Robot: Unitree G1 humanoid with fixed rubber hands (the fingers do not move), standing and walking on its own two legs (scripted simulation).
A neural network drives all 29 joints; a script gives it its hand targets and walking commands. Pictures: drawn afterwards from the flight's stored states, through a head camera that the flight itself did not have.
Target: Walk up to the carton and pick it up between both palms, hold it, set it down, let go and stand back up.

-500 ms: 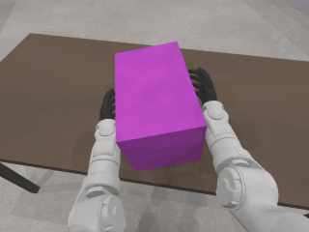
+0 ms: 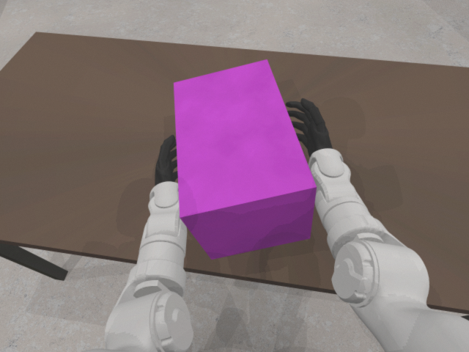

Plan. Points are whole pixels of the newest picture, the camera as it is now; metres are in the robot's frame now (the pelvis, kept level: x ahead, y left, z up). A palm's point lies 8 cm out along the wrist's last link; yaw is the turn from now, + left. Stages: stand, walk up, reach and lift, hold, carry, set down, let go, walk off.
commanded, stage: set down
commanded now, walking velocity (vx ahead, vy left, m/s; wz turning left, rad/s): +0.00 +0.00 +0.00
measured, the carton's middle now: (239, 158) +0.43 +0.06 +0.05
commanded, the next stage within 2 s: none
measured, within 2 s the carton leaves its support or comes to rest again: neither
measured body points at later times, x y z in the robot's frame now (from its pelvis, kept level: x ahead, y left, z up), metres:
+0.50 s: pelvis -0.01 -0.01 -0.01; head +0.11 -0.01 +0.43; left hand +0.38 +0.18 -0.01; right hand +0.47 -0.07 +0.04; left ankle -0.03 +0.16 -0.74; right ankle -0.01 -0.08 -0.74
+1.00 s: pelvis -0.02 -0.01 -0.01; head +0.11 -0.01 +0.42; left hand +0.38 +0.18 -0.01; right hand +0.47 -0.07 +0.04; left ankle -0.03 +0.16 -0.74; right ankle -0.01 -0.08 -0.74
